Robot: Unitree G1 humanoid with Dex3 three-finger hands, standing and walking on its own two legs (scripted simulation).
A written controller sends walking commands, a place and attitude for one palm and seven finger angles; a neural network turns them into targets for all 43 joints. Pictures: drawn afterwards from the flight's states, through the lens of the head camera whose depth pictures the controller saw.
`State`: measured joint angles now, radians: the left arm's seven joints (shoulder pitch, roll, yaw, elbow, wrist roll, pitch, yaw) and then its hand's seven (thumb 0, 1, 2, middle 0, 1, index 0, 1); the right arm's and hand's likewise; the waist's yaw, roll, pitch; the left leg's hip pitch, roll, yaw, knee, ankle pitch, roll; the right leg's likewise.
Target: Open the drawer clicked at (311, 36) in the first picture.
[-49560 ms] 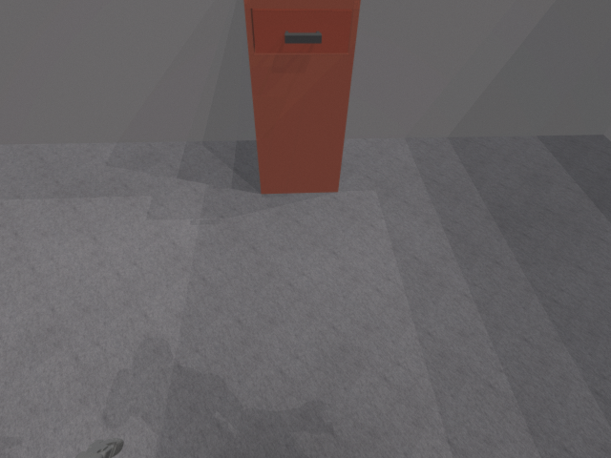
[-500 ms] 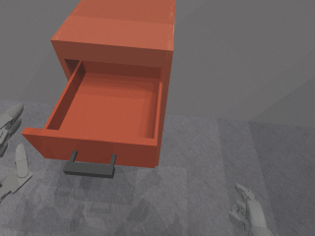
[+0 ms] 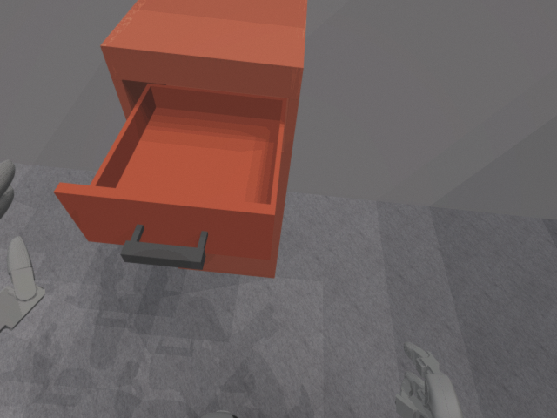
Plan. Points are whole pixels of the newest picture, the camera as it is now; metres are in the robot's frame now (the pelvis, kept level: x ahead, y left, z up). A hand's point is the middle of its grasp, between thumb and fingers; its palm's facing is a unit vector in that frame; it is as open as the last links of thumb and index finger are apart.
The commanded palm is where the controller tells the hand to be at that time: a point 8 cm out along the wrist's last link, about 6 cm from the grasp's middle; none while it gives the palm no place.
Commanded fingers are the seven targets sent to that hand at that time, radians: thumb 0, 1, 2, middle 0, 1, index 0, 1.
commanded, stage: step back with the hand held close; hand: left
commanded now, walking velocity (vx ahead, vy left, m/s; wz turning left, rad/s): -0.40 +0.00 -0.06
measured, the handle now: (168, 244) +0.37 +0.20 -0.01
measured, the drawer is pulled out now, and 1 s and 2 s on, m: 0.30 0.30 0.30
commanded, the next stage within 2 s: stop stepping back and stand still in 0.20 s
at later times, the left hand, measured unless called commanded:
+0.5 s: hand out of the picture +0.06 +0.21 +0.15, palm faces +0.33 -0.82 -0.46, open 7.4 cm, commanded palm +0.00 +0.25 +0.18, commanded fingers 0.00 0.90 0.90 -0.20 -0.30 -0.20 -0.30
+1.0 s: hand out of the picture -0.01 +0.19 +0.17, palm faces +0.40 -0.78 -0.48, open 7.5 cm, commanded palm -0.06 +0.23 +0.18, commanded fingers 0.00 0.90 0.90 -0.20 -0.30 -0.20 -0.30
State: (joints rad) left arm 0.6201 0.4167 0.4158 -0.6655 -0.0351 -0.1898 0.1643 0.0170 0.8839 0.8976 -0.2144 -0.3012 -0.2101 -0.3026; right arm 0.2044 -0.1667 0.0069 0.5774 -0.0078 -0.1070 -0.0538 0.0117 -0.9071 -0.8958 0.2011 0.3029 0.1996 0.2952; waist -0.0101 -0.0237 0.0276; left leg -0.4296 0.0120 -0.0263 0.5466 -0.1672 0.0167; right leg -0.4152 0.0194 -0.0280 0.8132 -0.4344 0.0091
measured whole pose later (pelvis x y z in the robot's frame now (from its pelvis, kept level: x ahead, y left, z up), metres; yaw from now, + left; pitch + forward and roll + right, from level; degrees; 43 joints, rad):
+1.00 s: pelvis -0.18 -0.05 +0.00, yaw +2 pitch +0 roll +1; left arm 0.68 0.41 0.37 -0.61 -0.02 -0.17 0.17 0.02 0.88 0.90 -0.21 -0.30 -0.21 -0.30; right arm 0.31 -0.18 0.04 0.62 0.00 -0.11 -0.05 0.01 -0.91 -0.90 0.20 0.30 0.20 0.30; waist -0.03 -0.03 -0.06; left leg -0.33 0.01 0.03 0.58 -0.25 0.01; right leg -0.27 0.00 -0.09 0.57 -0.37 -0.02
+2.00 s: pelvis -0.19 -0.04 +0.01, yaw +3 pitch -2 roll +0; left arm 0.32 0.19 0.01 1.12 0.01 0.01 0.02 0.01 0.91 0.90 -0.20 -0.30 -0.20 -0.30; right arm 0.31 -0.16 0.01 1.10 -0.01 0.02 -0.03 0.00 -0.91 -0.90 0.20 0.30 0.20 0.29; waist 0.00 0.03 0.05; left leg -0.21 -0.01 0.04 0.39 -0.15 0.03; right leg -0.16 0.00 -0.07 0.40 -0.21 -0.02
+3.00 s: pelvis -0.18 -0.06 +0.01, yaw +3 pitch -2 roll +0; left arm 0.26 0.16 0.01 1.13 0.01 -0.01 0.03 0.00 0.90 0.90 -0.20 -0.30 -0.20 -0.30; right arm 0.26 -0.15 -0.01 1.12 -0.01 0.00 -0.04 0.00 -0.91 -0.90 0.20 0.30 0.20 0.29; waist -0.01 0.02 0.06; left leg -0.18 0.03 0.04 0.38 -0.17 -0.01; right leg -0.13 0.03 -0.07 0.37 -0.22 -0.05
